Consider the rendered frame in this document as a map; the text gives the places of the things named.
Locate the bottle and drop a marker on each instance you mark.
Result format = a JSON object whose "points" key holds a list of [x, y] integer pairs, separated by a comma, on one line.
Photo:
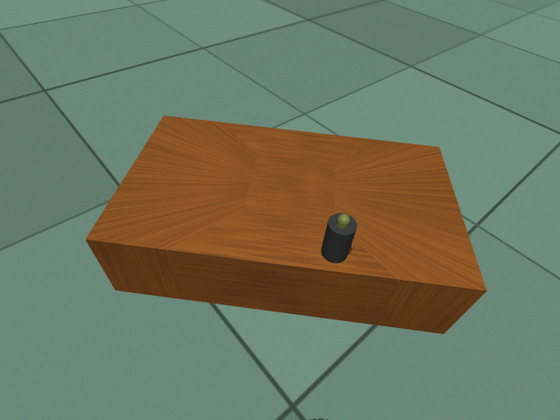
{"points": [[339, 235]]}

